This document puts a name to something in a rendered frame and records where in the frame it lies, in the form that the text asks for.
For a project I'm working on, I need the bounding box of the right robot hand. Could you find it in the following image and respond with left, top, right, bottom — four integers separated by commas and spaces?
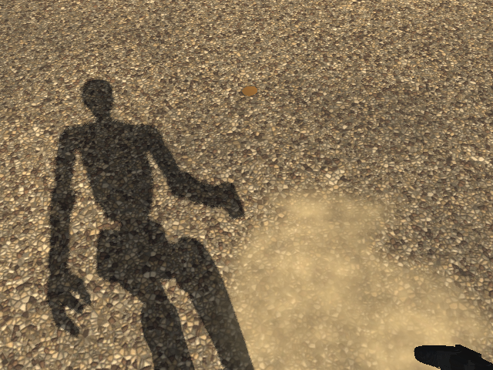
414, 345, 493, 370

